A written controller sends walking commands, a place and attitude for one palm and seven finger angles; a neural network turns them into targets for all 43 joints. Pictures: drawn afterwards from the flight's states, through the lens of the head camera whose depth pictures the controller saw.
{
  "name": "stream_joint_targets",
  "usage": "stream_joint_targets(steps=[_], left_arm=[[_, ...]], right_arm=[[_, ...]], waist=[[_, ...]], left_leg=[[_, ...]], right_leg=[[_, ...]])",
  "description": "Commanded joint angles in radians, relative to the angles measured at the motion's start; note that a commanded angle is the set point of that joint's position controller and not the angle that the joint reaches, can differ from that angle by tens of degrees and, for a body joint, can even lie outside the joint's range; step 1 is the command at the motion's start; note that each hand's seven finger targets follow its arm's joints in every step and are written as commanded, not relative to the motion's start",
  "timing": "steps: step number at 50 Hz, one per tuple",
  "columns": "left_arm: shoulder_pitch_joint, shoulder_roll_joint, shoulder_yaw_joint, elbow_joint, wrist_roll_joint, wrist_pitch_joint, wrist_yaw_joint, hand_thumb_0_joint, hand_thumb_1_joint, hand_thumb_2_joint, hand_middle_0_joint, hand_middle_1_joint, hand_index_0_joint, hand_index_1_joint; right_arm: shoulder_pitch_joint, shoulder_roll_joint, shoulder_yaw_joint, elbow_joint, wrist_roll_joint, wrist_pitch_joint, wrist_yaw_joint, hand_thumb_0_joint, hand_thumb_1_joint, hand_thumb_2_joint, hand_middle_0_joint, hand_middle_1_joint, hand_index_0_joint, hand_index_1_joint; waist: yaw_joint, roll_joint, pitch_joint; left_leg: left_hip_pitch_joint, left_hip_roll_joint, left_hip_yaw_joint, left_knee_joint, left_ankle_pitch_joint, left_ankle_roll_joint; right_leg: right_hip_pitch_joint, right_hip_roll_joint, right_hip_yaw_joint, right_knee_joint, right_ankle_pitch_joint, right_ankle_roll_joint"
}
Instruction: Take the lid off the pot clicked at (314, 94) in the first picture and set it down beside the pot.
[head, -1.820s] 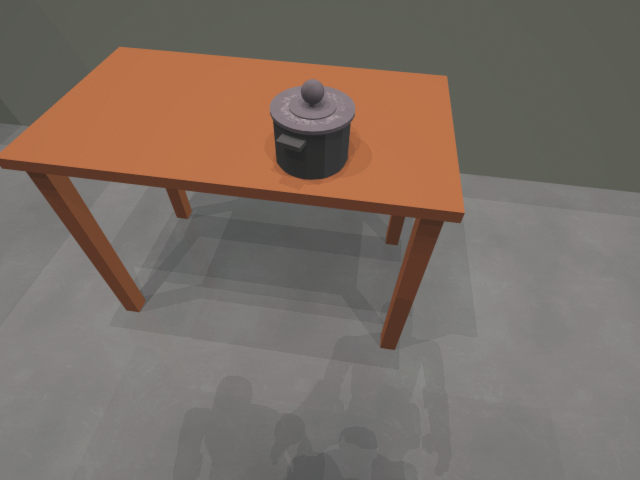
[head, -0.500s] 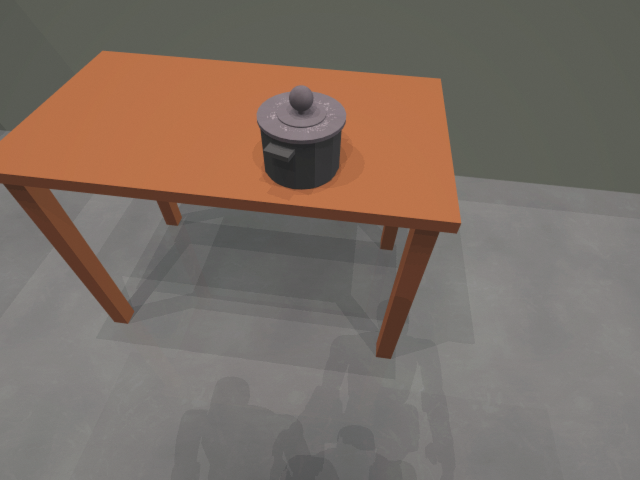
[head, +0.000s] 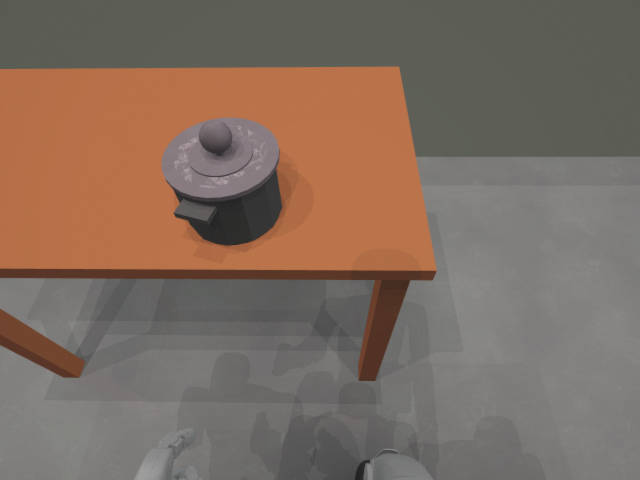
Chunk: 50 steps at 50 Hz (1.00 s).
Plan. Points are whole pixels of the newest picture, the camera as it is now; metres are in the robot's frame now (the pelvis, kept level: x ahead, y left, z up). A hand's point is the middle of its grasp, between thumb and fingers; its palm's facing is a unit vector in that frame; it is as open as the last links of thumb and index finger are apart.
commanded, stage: come to a stop and stand still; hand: left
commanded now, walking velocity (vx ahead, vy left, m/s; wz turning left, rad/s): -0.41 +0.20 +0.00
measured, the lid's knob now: (215, 137) +0.54 +0.15 +0.11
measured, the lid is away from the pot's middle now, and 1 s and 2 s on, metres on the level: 0.00 0.00 0.00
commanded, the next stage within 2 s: look again from close up in 1.10 s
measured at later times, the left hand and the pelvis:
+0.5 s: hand out of the picture +0.09 +0.26 -0.17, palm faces +0.05 -0.97 -0.22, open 7.3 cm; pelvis +0.05 +0.05 +0.01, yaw -2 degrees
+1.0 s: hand out of the picture -0.05 +0.21 -0.14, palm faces +0.03 -0.97 -0.23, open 7.4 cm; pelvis +0.00 +0.03 +0.03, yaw -2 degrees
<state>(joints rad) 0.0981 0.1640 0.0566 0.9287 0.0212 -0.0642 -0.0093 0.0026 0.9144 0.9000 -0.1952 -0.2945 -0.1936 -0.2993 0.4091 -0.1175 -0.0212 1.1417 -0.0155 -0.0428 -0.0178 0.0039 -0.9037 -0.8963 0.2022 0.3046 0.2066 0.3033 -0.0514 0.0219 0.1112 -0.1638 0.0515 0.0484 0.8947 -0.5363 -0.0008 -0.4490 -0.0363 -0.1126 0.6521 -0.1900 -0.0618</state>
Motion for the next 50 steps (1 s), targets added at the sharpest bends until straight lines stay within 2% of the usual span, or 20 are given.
stream_joint_targets(steps=[1, 3, 5, 9, 13, 16, 17, 18, 19, 20, 23, 26, 31, 35, 40, 41, 43, 44, 47, 50], left_arm=[[0.244, 0.153, 0.036, 0.032, -0.008, 0.015, 0.038, 0.000, 0.900, 0.900, -0.200, -0.300, -0.200, -0.300], [0.162, 0.101, 0.016, 0.007, -0.001, 0.014, 0.050, 0.000, 0.900, 0.900, -0.200, -0.300, -0.200, -0.300], [0.141, 0.140, 0.023, -0.009, 0.007, 0.029, 0.061, 0.000, 0.900, 0.900, -0.200, -0.300, -0.200, -0.300], [0.185, 0.174, 0.040, -0.011, 0.007, 0.049, 0.061, 0.000, 0.900, 0.900, -0.200, -0.300, -0.200, -0.300], [0.155, 0.197, 0.047, -0.028, 0.013, 0.059, 0.059, 0.000, 0.900, 0.900, -0.200, -0.300, -0.200, -0.300], [0.119, 0.194, 0.043, -0.043, 0.005, 0.073, 0.057, 0.000, 0.900, 0.900, -0.200, -0.300, -0.200, -0.300], [0.140, 0.169, 0.036, -0.038, 0.001, 0.081, 0.057, 0.000, 0.900, 0.900, -0.200, -0.300, -0.200, -0.300], [0.208, 0.107, 0.026, -0.040, -0.007, 0.090, 0.055, 0.000, 0.900, 0.900, -0.200, -0.300, -0.200, -0.300], [0.251, 0.111, 0.018, -0.029, -0.010, 0.098, 0.064, 0.000, 0.900, 0.900, -0.200, -0.300, -0.200, -0.300], [0.234, 0.124, 0.020, -0.026, -0.009, 0.102, 0.069, 0.000, 0.900, 0.900, -0.200, -0.300, -0.200, -0.300], [0.233, 0.153, 0.039, 0.009, 0.010, 0.110, 0.051, 0.000, 0.900, 0.900, -0.200, -0.300, -0.200, -0.300], [0.274, 0.152, 0.035, 0.030, 0.006, 0.118, 0.040, 0.000, 0.900, 0.900, -0.200, -0.300, -0.200, -0.300], [0.285, 0.146, 0.029, 0.033, 0.008, 0.133, 0.029, 0.000, 0.900, 0.900, -0.200, -0.300, -0.200, -0.300], [0.312, 0.115, 0.013, 0.053, 0.007, 0.135, 0.023, 0.000, 0.900, 0.900, -0.200, -0.300, -0.200, -0.300], [0.509, 0.081, 0.007, 0.142, -0.006, 0.121, 0.029, 0.000, 0.900, 0.900, -0.200, -0.300, -0.200, -0.300], [0.532, 0.101, 0.010, 0.152, 0.001, 0.115, 0.036, 0.000, 0.900, 0.900, -0.200, -0.300, -0.200, -0.300], [0.379, 0.189, 0.011, 0.110, 0.008, 0.103, 0.049, 0.000, 0.900, 0.900, -0.200, -0.300, -0.200, -0.300], [0.255, 0.204, 0.006, 0.064, 0.010, 0.103, 0.051, 0.000, 0.900, 0.900, -0.200, -0.300, -0.200, -0.300], [0.219, 0.119, -0.007, 0.081, -0.010, 0.046, 0.051, 0.000, 0.900, 0.900, -0.200, -0.300, -0.200, -0.300], [0.350, 0.102, -0.012, 0.130, -0.005, 0.029, 0.049, 0.000, 0.900, 0.900, -0.200, -0.300, -0.200, -0.300]], right_arm=[[-0.024, -0.084, -0.022, -0.088, 0.004, -0.007, -0.013, 0.000, -0.900, -0.900, 0.200, 0.300, 0.200, 0.300], [0.005, -0.065, -0.013, -0.076, 0.003, 0.022, -0.021, 0.000, -0.900, -0.900, 0.200, 0.300, 0.200, 0.300], [0.014, -0.055, -0.017, -0.081, 0.012, 0.048, -0.019, 0.000, -0.900, -0.900, 0.200, 0.300, 0.200, 0.300], [-0.080, -0.089, -0.037, -0.133, 0.005, 0.070, -0.010, 0.000, -0.900, -0.900, 0.200, 0.300, 0.200, 0.300], [-0.148, -0.114, -0.051, -0.186, 0.008, 0.073, -0.003, 0.000, -0.900, -0.900, 0.200, 0.300, 0.200, 0.300], [-0.089, -0.120, -0.054, -0.177, 0.009, 0.061, -0.001, 0.000, -0.900, -0.900, 0.200, 0.300, 0.200, 0.300], [-0.068, -0.149, -0.057, -0.170, 0.006, 0.053, -0.002, 0.000, -0.900, -0.900, 0.200, 0.300, 0.200, 0.300], [-0.084, -0.236, -0.068, -0.193, -0.003, 0.041, -0.003, 0.000, -0.900, -0.900, 0.200, 0.300, 0.200, 0.300], [-0.107, -0.293, -0.072, -0.227, -0.002, 0.048, -0.009, 0.000, -0.900, -0.900, 0.200, 0.300, 0.200, 0.300], [-0.146, -0.285, -0.064, -0.241, -0.013, 0.057, -0.010, 0.000, -0.900, -0.900, 0.200, 0.300, 0.200, 0.300], [-0.246, -0.214, -0.037, -0.256, -0.012, 0.047, -0.031, 0.000, -0.900, -0.900, 0.200, 0.300, 0.200, 0.300], [-0.231, -0.207, -0.031, -0.246, -0.001, 0.039, -0.037, 0.000, -0.900, -0.900, 0.200, 0.300, 0.200, 0.300], [-0.172, -0.221, -0.047, -0.211, -0.001, 0.052, -0.034, 0.000, -0.900, -0.900, 0.200, 0.300, 0.200, 0.300], [-0.120, -0.238, -0.064, -0.177, -0.010, 0.061, -0.025, 0.000, -0.900, -0.900, 0.200, 0.300, 0.200, 0.300], [-0.144, -0.223, -0.072, -0.144, -0.012, 0.075, -0.014, 0.000, -0.900, -0.900, 0.200, 0.300, 0.200, 0.300], [-0.139, -0.184, -0.066, -0.136, -0.003, 0.080, -0.012, 0.000, -0.900, -0.900, 0.200, 0.300, 0.200, 0.300], [-0.123, -0.091, -0.050, -0.134, -0.001, 0.090, -0.014, 0.000, -0.900, -0.900, 0.200, 0.300, 0.200, 0.300], [-0.109, -0.113, -0.056, -0.135, -0.006, 0.096, -0.008, 0.000, -0.900, -0.900, 0.200, 0.300, 0.200, 0.300], [-0.063, -0.121, -0.048, -0.089, -0.011, 0.075, 0.016, 0.000, -0.900, -0.900, 0.200, 0.300, 0.200, 0.300], [-0.102, -0.108, -0.037, -0.103, -0.008, 0.055, 0.014, 0.000, -0.900, -0.900, 0.200, 0.300, 0.200, 0.300]], waist=[[0.090, -0.120, -0.127], [0.035, -0.089, -0.129], [0.025, -0.104, -0.161], [0.064, -0.131, -0.171], [0.057, -0.185, -0.162], [0.014, -0.171, -0.175], [0.010, -0.100, -0.185], [0.032, 0.175, -0.197], [0.031, 0.258, -0.231], [0.028, 0.174, -0.188], [0.061, 0.148, -0.104], [0.067, 0.095, -0.161], [0.036, 0.115, -0.166], [0.017, 0.160, -0.146], [0.090, 0.108, -0.117], [0.091, 0.018, -0.101], [0.041, -0.256, 0.003], [0.010, -0.206, 0.046], [0.003, -0.109, 0.077], [0.063, -0.111, 0.074]], left_leg=[[-0.391, 0.041, -0.064, 0.421, 0.069, 0.008], [-0.288, 0.046, -0.067, 0.253, 0.097, -0.023], [-0.234, 0.021, -0.037, 0.120, 0.099, -0.039], [-0.275, -0.020, -0.018, 0.056, 0.146, -0.057], [-0.258, -0.027, -0.046, -0.044, 0.129, -0.052], [-0.062, -0.044, -0.017, -0.310, 0.359, -0.041], [0.027, 0.007, -0.049, -0.431, 0.508, -0.026], [0.081, 0.238, -0.317, -0.502, 0.870, 0.064], [0.007, 0.377, -0.439, -0.544, 1.041, 0.182], [-0.112, 0.379, -0.396, -0.551, 0.910, 0.240], [-0.150, 0.245, -0.280, -0.598, 0.645, 0.173], [-0.066, 0.203, -0.218, -0.624, 0.572, 0.137], [-0.017, 0.208, -0.277, -0.721, 0.120, 0.120], [-0.030, 0.187, -0.291, -0.787, -0.016, 0.096], [-0.189, 0.082, -0.160, -0.778, -0.061, -0.003], [-0.222, 0.017, -0.090, -0.671, -0.032, -0.038], [-0.218, -0.099, -0.004, -0.227, 0.083, -0.050], [-0.214, -0.086, -0.028, -0.043, 0.077, -0.041], [-0.329, -0.031, -0.046, 0.028, 0.238, -0.021], [-0.397, -0.027, -0.028, -0.020, 0.238, -0.026]], right_leg=[[0.319, -0.335, 0.409, -0.339, 0.351, -0.182], [0.223, -0.278, 0.227, -0.312, 0.638, -0.146], [0.178, -0.265, 0.157, -0.266, 0.702, -0.142], [0.236, -0.275, 0.191, -0.244, 0.708, -0.162], [0.242, -0.288, 0.218, -0.215, 0.662, -0.158], [0.165, -0.213, 0.173, -0.141, 0.426, -0.077], [0.132, -0.154, 0.146, -0.061, 0.240, -0.025], [0.002, -0.014, 0.056, 0.093, -0.191, 0.065], [0.032, 0.061, 0.101, 0.315, -0.498, 0.092], [0.068, 0.038, 0.164, 0.444, -0.478, 0.076], [-0.033, 0.052, 0.210, 0.585, -0.266, 0.090], [-0.037, 0.049, 0.208, 0.576, -0.172, 0.114], [0.002, 0.034, 0.169, 0.354, -0.222, 0.110], [0.124, 0.054, 0.092, 0.101, -0.318, 0.081], [0.433, 0.093, 0.020, -0.334, -0.178, 0.030], [0.452, 0.039, 0.074, -0.444, -0.181, 0.014], [0.131, -0.259, 0.429, -0.642, -0.554, -0.110], [-0.018, -0.321, 0.442, -0.678, -0.566, -0.140], [0.144, -0.195, 0.283, -0.564, -0.267, -0.082], [0.291, -0.205, 0.265, -0.487, -0.041, -0.086]])
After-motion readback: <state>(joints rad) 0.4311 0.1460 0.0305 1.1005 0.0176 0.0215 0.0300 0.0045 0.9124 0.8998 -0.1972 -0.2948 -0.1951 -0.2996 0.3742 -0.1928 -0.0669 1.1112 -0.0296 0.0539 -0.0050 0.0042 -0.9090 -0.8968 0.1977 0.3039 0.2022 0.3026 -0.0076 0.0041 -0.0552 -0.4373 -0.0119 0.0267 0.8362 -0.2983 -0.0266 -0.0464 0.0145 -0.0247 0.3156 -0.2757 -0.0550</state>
